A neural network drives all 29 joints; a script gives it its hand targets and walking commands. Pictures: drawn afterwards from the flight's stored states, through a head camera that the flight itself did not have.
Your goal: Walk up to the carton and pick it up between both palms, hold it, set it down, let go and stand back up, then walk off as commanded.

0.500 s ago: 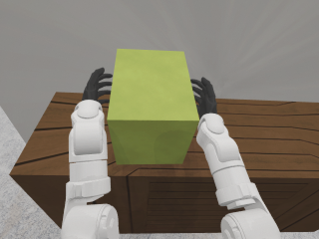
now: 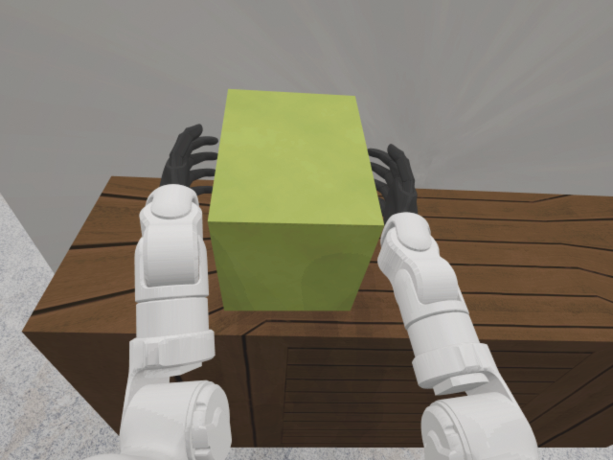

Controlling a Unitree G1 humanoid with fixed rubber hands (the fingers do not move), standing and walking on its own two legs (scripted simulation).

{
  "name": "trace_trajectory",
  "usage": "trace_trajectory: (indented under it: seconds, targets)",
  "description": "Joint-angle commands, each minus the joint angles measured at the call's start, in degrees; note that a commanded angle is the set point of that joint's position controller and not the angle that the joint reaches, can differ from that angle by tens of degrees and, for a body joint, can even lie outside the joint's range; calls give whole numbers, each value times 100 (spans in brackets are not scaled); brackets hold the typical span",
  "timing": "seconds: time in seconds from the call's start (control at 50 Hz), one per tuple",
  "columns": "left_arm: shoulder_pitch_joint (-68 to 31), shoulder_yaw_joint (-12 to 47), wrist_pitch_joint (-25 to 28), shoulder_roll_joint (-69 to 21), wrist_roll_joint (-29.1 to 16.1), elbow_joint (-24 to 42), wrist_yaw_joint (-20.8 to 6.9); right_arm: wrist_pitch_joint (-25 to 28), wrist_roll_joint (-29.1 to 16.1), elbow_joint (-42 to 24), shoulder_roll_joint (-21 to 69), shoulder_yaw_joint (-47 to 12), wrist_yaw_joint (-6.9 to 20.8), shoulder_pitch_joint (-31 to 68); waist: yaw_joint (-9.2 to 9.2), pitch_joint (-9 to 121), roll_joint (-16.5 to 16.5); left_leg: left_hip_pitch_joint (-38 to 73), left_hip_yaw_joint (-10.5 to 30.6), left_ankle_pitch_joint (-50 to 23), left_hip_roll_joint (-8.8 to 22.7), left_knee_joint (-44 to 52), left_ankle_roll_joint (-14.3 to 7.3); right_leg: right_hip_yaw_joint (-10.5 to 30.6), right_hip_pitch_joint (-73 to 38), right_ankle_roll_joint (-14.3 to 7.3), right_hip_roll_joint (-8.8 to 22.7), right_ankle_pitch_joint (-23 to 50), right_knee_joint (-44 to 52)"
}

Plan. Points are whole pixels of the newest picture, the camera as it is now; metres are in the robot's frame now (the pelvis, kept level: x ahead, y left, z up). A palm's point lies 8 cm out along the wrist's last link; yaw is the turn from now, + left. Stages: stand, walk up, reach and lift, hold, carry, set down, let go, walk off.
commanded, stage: hold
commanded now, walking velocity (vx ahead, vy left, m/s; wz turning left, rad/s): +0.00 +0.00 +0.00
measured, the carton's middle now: (290, 202) +0.41 +0.00 +0.14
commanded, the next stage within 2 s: none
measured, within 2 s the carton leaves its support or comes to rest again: neither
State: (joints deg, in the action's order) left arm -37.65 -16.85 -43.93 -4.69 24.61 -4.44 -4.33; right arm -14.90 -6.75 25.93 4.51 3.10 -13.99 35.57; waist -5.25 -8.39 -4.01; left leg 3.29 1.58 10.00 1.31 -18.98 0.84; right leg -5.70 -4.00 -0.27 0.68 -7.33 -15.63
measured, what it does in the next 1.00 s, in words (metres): stands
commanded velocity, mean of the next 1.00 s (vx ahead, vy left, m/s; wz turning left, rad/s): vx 0.00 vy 0.00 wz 0.00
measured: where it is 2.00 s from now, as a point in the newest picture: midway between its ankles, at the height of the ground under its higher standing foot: outside the picture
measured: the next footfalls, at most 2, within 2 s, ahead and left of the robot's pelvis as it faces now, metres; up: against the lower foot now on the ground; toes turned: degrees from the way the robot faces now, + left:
none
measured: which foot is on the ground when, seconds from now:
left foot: down 0.00-1.00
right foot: down 0.00-1.00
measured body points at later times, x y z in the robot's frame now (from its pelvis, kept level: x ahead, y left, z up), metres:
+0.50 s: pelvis +0.00 +0.00 +0.00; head -0.03 +0.04 +0.45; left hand +0.38 +0.14 +0.19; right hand +0.37 -0.12 +0.17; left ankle +0.02 +0.13 -0.75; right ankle +0.03 -0.11 -0.75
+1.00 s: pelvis +0.01 +0.00 +0.00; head -0.02 +0.03 +0.45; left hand +0.38 +0.14 +0.19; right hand +0.37 -0.13 +0.17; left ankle +0.02 +0.13 -0.75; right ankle +0.03 -0.11 -0.75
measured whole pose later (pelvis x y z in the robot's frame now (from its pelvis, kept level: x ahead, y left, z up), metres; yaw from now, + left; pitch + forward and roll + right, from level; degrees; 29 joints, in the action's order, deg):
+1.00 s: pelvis +0.01 +0.00 +0.00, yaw +0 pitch -12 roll -1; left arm -35.3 -15.4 -44.5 -4.9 24.2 -1.1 -3.9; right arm -15.1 -8.1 23.3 3.6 1.2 -14.5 33.9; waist -5.6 -8.5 -3.8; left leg 3.7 1.4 10.8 1.5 -19.5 0.9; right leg -5.6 -4.7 -0.1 0.5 -7.6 -15.3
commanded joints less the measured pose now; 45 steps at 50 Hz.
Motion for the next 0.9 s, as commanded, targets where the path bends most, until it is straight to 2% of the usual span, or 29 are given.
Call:
trace_trajectory:
  seconds: [0.0,0.02,0.04,0.06,0.1,0.12,0.16,0.18,0.2,0.24,0.26,0.3,0.32,0.34,0.38,0.4,0.44,0.46,0.48,0.5,0.54,0.56,0.66,0.7,0.72,0.76,0.78,0.84,0.88]
  targets:
    - [-3287,2181,346,-2513,-890,167,-787,441,-139,-1387,2456,-1895,679,4549,-102,2307,365,-283,-529,-515,-351,381,-171,-178,-919,243,-255,243,141]
    - [-3206,2226,380,-2589,-891,482,-771,472,-281,-1538,2628,-2132,664,4471,-6,2509,459,-210,-503,-1000,-329,283,-161,-129,-1087,268,-300,665,6]
    - [-3187,2239,369,-2637,-852,414,-775,446,-335,-1438,2625,-2085,663,4457,-86,2492,511,-146,-488,-1028,-375,280,-129,-151,-1100,281,-266,686,20]
    - [-3028,2274,338,-2643,-808,336,-780,453,-360,-1425,2646,-2157,649,4435,-28,2403,566,-137,-473,-1204,-356,273,-100,-137,-993,253,-295,772,31]
    - [-2977,2134,304,-2600,-792,121,-845,480,-267,-1436,2592,-2093,615,4505,-98,2294,307,-129,-537,-910,-378,255,-193,-161,-988,302,-257,673,125]
    - [-2930,2370,342,-2721,-928,450,-806,520,-358,-1832,2589,-2199,622,4547,-99,2620,298,30,-426,-1378,-325,203,-114,-218,-1075,275,-341,844,32]
    - [-3010,2319,362,-2562,-886,523,-779,456,-390,-1671,2567,-2298,599,4327,-99,2586,474,26,-508,-1410,-427,127,-96,-124,-1175,300,-294,1205,46]
    - [-2885,2316,343,-2522,-888,644,-792,453,-436,-1765,2612,-2377,562,4279,-69,2626,418,75,-452,-1650,-384,93,-88,-125,-1209,315,-301,1432,-38]
    - [-2925,2269,304,-2520,-846,592,-813,432,-500,-1711,2581,-2322,538,4239,-97,2596,555,130,-504,-1604,-417,93,-71,-125,-1184,300,-301,1353,-3]
    - [-2938,2257,350,-2521,-924,614,-806,380,-459,-1712,2550,-2388,553,4131,-51,2371,394,-50,-477,-1350,-398,193,-87,-144,-1161,309,-314,1132,-10]
    - [-3058,2291,341,-2604,-912,610,-808,418,-486,-1842,2633,-2344,550,4334,-72,2530,511,-84,-516,-1216,-422,193,-133,-129,-1102,297,-263,953,42]
    - [-3034,2428,393,-2644,-1033,722,-762,471,-512,-2009,2687,-2490,564,4449,0,2614,406,-55,-494,-1392,-374,161,-93,-138,-1160,306,-303,1124,-11]
    - [-2907,2498,340,-2653,-955,729,-759,460,-504,-1959,2590,-2458,574,4307,-86,2608,522,87,-502,-1441,-391,153,-87,-165,-1022,319,-306,1138,29]
    - [-2742,2335,252,-2638,-828,468,-767,377,-498,-1607,2497,-2269,555,4231,-55,2142,539,27,-453,-1285,-328,196,-79,-146,-867,246,-346,763,114]
    - [-2840,2297,246,-2625,-828,529,-799,428,-447,-1951,2572,-2279,582,4413,-52,2237,327,-59,-470,-1011,-364,263,-151,-143,-931,271,-284,735,103]
    - [-3083,2299,321,-2601,-894,575,-788,392,-329,-1622,2658,-2213,582,4292,-72,2222,276,-158,-516,-842,-354,336,-170,-151,-942,297,-287,625,111]
    - [-3021,2243,247,-2642,-724,446,-815,358,-342,-1399,2517,-2053,611,4185,-94,1904,563,-211,-432,-991,-285,356,-113,-149,-943,216,-320,372,105]
    - [-2983,2227,187,-2668,-709,291,-827,411,-320,-1330,2474,-1979,636,4340,-112,1954,497,-121,-502,-868,-307,353,-98,-185,-833,191,-342,228,150]
    - [-2982,2166,225,-2561,-715,248,-827,389,-239,-1334,2492,-1995,665,4189,-68,1866,505,-165,-550,-812,-302,410,-107,-171,-854,181,-318,257,163]
    - [-2990,2437,278,-2725,-868,497,-792,471,-292,-1537,2522,-2029,675,4239,-123,2161,623,30,-461,-1375,-261,254,-32,-190,-879,186,-350,464,81]
    - [-3290,2675,342,-2912,-1066,743,-746,529,-337,-1767,2464,-2087,666,4536,-200,2635,756,236,-422,-1689,-295,108,78,-231,-927,178,-367,623,25]
    - [-3062,2679,341,-2835,-1039,783,-702,532,-501,-1966,2461,-2290,630,4536,-97,2794,764,404,-369,-2138,-274,20,70,-216,-927,186,-426,858,7]
    - [-2823,2553,275,-2793,-977,712,-738,423,-430,-1702,2394,-2178,611,4093,-224,2417,651,203,-419,-1874,-289,50,80,-209,-988,195,-417,811,49]
    - [-2876,2689,293,-2716,-1041,1119,-731,480,-571,-2036,2423,-2451,603,4138,-182,2800,578,384,-378,-2230,-299,-67,69,-192,-1155,246,-394,1299,-86]
    - [-2575,2604,268,-2766,-1014,839,-719,451,-587,-2151,2412,-2484,596,4185,-145,2578,545,322,-391,-2086,-321,-26,16,-150,-1050,242,-395,1172,39]
    - [-2828,2635,319,-2751,-1030,1092,-710,415,-649,-2120,2411,-2510,588,4062,-97,2629,656,382,-399,-2243,-289,17,78,-188,-1032,208,-445,1038,-8]
    - [-2898,2601,263,-2580,-1024,857,-685,368,-532,-1822,2384,-2375,602,4046,-92,2379,627,214,-393,-1817,-274,64,52,-186,-848,161,-425,750,47]
    - [-2849,2384,212,-2716,-845,606,-742,420,-426,-1892,2450,-2226,645,4415,-36,2095,528,-116,-498,-1099,-306,261,-65,-184,-880,191,-361,372,141]
    - [-2924,2548,260,-2657,-991,799,-727,448,-402,-1921,2427,-2340,647,4338,-101,2442,504,47,-437,-1637,-311,142,-15,-192,-1040,229,-377,821,-9]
